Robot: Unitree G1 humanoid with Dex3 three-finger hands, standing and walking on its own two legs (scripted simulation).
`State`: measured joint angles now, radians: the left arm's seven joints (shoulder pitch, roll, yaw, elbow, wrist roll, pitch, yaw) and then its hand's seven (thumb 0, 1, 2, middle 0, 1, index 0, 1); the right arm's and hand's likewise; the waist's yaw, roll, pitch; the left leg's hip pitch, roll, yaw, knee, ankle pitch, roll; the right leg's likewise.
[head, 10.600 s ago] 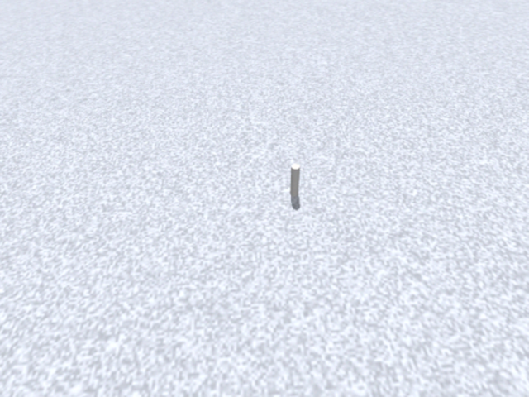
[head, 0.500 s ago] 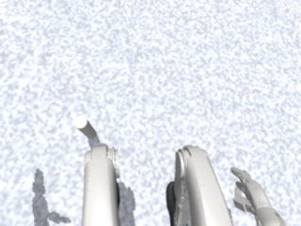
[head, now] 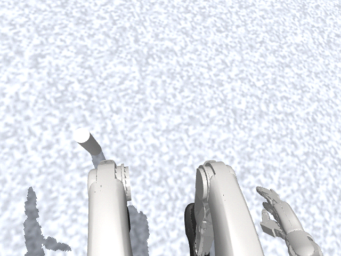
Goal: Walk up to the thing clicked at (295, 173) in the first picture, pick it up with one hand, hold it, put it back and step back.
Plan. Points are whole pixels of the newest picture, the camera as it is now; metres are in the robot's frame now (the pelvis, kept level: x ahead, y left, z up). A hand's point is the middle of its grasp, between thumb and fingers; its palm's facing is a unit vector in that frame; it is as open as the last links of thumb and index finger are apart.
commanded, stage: approach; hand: left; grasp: from the side
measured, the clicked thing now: (89, 143) +0.41 +0.26 -0.28
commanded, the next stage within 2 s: close in in 0.36 s
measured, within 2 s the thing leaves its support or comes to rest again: neither
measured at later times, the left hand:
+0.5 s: hand (52, 156) +0.35 +0.33 -0.22, palm faces +0.09 -0.99 +0.05, open 17.4 cm
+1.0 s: hand (81, 156) +0.36 +0.27 -0.26, palm faces +0.09 -1.00 +0.01, open 17.5 cm
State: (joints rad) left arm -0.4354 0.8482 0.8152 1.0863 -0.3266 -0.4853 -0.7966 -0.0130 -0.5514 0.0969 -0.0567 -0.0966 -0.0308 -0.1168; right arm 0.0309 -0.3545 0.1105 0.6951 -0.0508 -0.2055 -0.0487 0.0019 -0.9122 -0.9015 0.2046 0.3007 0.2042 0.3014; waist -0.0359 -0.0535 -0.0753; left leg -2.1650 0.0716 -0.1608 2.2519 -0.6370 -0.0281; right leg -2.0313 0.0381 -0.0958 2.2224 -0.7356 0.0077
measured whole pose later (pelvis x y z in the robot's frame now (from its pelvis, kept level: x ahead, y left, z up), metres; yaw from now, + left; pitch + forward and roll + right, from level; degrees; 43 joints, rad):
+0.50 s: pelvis +0.00 +0.01 -0.09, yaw -6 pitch +19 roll -11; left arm -0.44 0.78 0.71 1.28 -0.35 -0.86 -0.73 -0.02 -0.53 0.06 -0.06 -0.09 -0.04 -0.11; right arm -0.16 -0.34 0.32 0.69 -0.23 -0.16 0.01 0.00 -0.91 -0.90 0.21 0.30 0.21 0.30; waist -0.12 -0.22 0.16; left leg -2.26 0.07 -0.31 2.59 -0.69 -0.05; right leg -2.10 0.10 -0.18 2.48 -0.74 0.03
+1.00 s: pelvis -0.01 +0.02 -0.10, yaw -8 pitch +11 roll -15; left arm -0.40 0.70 0.49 1.29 -0.27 -1.08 -0.36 -0.02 -0.56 0.02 -0.06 -0.08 -0.06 -0.07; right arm -0.18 -0.37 0.42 0.64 -0.31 -0.09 0.11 0.00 -0.91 -0.89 0.21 0.30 0.21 0.30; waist -0.15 -0.24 0.23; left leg -2.24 0.04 -0.39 2.67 -0.67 -0.04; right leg -2.04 0.12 -0.23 2.50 -0.71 0.06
